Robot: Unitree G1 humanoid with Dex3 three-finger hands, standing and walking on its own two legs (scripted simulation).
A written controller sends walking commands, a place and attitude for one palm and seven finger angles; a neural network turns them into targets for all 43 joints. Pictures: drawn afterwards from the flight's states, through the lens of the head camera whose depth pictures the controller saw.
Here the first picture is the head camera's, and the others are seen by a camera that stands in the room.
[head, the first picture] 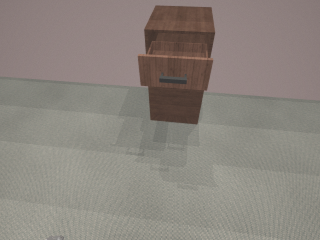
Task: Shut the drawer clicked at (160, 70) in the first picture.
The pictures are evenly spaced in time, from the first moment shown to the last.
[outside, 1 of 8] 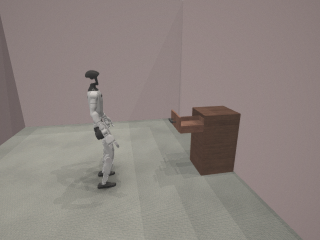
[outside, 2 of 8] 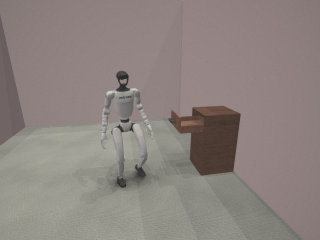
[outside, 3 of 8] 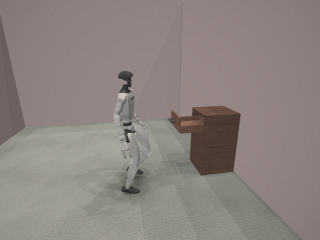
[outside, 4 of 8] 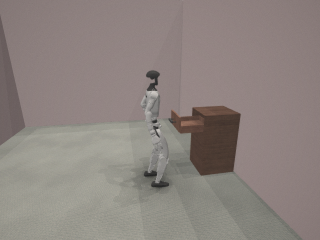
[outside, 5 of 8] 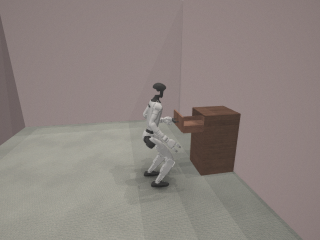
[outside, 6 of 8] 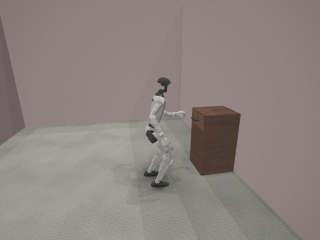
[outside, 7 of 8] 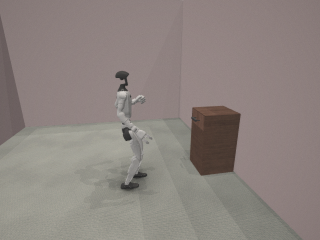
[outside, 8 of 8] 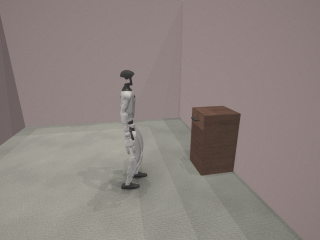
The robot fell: no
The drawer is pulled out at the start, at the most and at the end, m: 0.30 0.30 0.00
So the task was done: yes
